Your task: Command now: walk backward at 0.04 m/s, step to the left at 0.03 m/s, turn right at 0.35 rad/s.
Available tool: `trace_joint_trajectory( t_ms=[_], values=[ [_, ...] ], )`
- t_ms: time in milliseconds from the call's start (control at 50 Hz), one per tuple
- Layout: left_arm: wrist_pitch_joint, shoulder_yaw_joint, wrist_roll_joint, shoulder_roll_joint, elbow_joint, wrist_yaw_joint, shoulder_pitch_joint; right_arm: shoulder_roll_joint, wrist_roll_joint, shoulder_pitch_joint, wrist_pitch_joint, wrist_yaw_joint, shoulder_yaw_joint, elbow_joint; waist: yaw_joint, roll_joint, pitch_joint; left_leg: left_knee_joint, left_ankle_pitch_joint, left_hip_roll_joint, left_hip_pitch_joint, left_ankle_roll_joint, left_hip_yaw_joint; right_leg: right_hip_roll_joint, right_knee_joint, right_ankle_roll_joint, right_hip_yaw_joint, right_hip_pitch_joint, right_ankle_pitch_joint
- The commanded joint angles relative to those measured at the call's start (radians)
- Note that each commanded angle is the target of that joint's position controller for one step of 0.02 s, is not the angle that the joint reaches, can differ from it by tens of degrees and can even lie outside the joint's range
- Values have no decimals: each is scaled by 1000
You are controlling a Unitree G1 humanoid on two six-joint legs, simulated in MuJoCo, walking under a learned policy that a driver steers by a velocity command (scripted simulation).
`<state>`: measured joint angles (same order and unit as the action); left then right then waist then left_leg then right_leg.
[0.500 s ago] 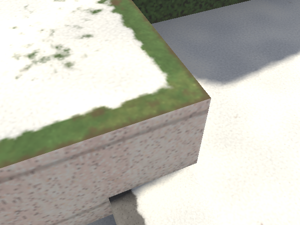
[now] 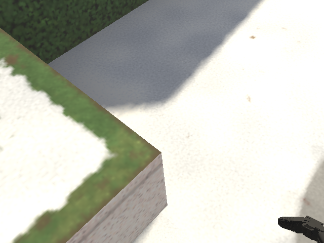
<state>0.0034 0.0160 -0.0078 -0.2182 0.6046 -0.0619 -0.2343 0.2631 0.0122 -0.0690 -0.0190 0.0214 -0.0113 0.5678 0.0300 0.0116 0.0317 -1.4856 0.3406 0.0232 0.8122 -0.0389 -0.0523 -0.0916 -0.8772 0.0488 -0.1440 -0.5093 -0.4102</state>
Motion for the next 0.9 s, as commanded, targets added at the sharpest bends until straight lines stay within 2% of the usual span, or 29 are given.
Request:
trace_joint_trajectory(
  t_ms=[20, 40, 60, 80, 100, 120, 140, 160, 180, 200, 220, 240, 260, 280, 300, 340, 380, 420, 500, 540, 640, 660, 720, 740, 760, 780, 800, 840, 900],
  values=[
    [1, 26, -9, -108, -49, -27, 3, 34, -10, -57, -6, 0, 9, -42, -30, -101, -160, 90, -70, 1, 71, -32, 38, 164, 261, 150, -265, 268, 494],
    [10, 23, -9, -108, -54, -34, -3, 26, -16, -33, -1, 2, 18, -69, -30, -115, -156, 153, -78, -17, 85, -49, -4, 183, 281, 153, -290, 282, 494],
    [37, 14, -17, -98, -62, -33, 61, -10, -5, -55, 3, -2, 38, -74, -72, -137, -156, 310, -92, -15, 10, -57, 64, 133, 264, 139, -182, 246, 542],
    [56, 14, -16, -97, -69, -35, 76, -41, 7, -31, 4, -9, 54, -90, -59, -153, -155, 414, -112, -9, -78, -55, 98, 119, 261, 132, -158, 199, 539],
    [73, 18, -21, -107, -81, -44, 79, -65, -8, -5, 7, -13, 67, -114, -56, -180, -163, 596, -15, -21, -195, -44, 83, 134, 313, 116, -178, 168, 433],
    [73, 31, -21, -124, -65, -40, 38, -39, -14, 4, 10, -24, 53, -98, -20, -151, -153, 642, -52, 12, -301, -48, 173, 133, 355, 125, -170, 116, 300],
    [68, 36, -29, -142, -54, -39, 41, -5, -26, -56, 15, -27, 32, -82, -50, -167, -133, 756, -155, -12, -413, -39, 133, 141, 342, 113, -211, 70, 127],
    [43, 32, -13, -136, -70, -25, 95, 33, -26, -139, 15, -22, 5, -53, -84, -211, -151, 832, -228, -41, -545, -5, 77, 183, 329, 103, -227, 59, 141],
    [27, 23, -3, -100, -51, -13, 80, 48, -24, -163, 18, -15, -12, -36, -89, -198, -117, 964, -212, -55, -580, 14, 64, 158, 285, 75, -198, 88, 97],
    [12, 9, 15, -32, -19, 5, 22, 47, -1, -161, 13, -17, -13, -36, -62, -108, -125, 987, -264, -120, -651, 22, -26, 84, 155, 20, -136, 84, -17],
    [12, -4, 21, 20, -18, 13, -31, 67, 37, -105, 7, -8, 1, -83, -14, 79, -95, 1089, -366, -282, -669, 63, -254, -2, -7, -51, -96, -32, -179],
    [-8, 32, 24, -98, 31, 87, -192, 68, -7, 19, -74, -66, 9, -99, 51, 476, -150, 1183, 267, -260, -640, 222, -554, 2, -154, -157, -166, -212, -176],
    [-14, 57, 21, -167, 87, 120, -199, -71, -35, 55, -120, -83, 57, -119, 64, 264, -87, 1224, 635, -258, -551, 182, -609, 85, -252, -231, -171, -212, -127],
    [23, 36, -24, -86, 25, 48, -38, -30, 36, -151, -54, -28, 23, -42, -46, 127, -60, 1295, 382, -395, -463, 197, -578, 104, -210, -173, -49, -48, -134],
    [43, 39, -18, -101, 6, 17, 31, 57, 39, -147, -23, 9, 0, -41, -32, 47, -48, 1250, 299, -373, -475, 189, -523, 92, -309, -163, -36, -84, -119],
    [48, 55, -14, -140, -22, -3, 94, 111, 42, -136, 13, 53, -24, -57, -56, 69, -73, 1198, 96, -371, -499, 210, -370, 85, -527, -153, -7, -153, -79],
    [59, 61, -18, -143, -26, -17, 66, 71, 37, -109, 27, 69, -17, -84, -55, 117, -117, 1161, -71, -325, -539, 213, -203, 73, -645, -153, 26, -195, -3],
    [75, 58, -6, -128, -23, -24, 32, 27, 35, -110, 38, 76, -4, -84, -54, 109, -137, 1118, -204, -306, -551, 234, -94, 59, -740, -165, 45, -206, 54],
    [73, 32, 7, -80, -55, -23, 60, 41, 21, -137, 51, 91, -19, -60, -62, 154, -120, 1115, -137, -309, -623, 258, 5, 94, -433, -162, 111, -239, 117],
    [63, 25, 5, -82, -93, -5, 124, 82, 24, -165, 51, 97, -41, -50, -98, 174, -126, 1141, -130, -392, -673, 289, -40, 140, -350, -162, 116, -239, 85],
    [76, 26, 3, -92, -121, 46, 96, 171, -6, -110, 29, 91, -88, -18, -62, 147, -129, 1185, -133, -485, -611, 277, -13, 226, -172, -103, 116, -91, 21],
    [83, 51, 67, -118, -131, 68, 111, 130, 33, -178, 27, 65, -73, -18, -74, 98, -116, 1133, -117, -455, -589, 247, 69, 154, -117, -55, 167, -27, -35],
    [72, 55, 21, -96, -121, 116, 38, 199, 28, -153, 53, 57, -104, 36, -23, 198, -85, 1114, 26, -431, -511, 174, 162, 140, 134, 2, 231, 148, -59],
    [65, 57, 20, -87, -89, 123, -38, 200, 22, -148, 67, 58, -107, 54, 17, 157, -87, 1049, 69, -398, -448, 130, 201, 101, 259, 20, 246, 272, 3],
    [53, 71, 33, -110, -39, 130, -140, 166, 23, -164, 84, 55, -102, 77, 63, 0, -81, 833, 153, -317, -318, 79, 259, 73, 363, 52, 140, 424, 34],
    [49, 93, 32, -213, -56, 127, -176, 70, 13, -139, 104, 35, -72, 39, 82, -318, -11, 522, 298, -170, -54, 0, 297, 274, 537, 140, -284, 419, -44],
    [53, 112, 26, -275, -93, 100, -116, 74, 11, 1, 115, 37, -66, -35, 102, -389, -5, 394, 309, -83, 26, -14, 122, 282, 601, 234, -409, 304, -39],
    [56, 96, 36, -230, -114, 87, -6, 117, -10, -17, 113, 56, -77, 12, 45, -285, 7, 280, 129, -80, 4, 3, 73, 236, 593, 249, -290, 261, -59],
    [56, 73, 36, -144, -150, 107, 49, 158, 0, -94, 98, 72, -101, 103, 17, -201, -38, 237, 15, -59, -92, 28, 80, 165, 518, 235, -229, 249, 122]
  ],
)
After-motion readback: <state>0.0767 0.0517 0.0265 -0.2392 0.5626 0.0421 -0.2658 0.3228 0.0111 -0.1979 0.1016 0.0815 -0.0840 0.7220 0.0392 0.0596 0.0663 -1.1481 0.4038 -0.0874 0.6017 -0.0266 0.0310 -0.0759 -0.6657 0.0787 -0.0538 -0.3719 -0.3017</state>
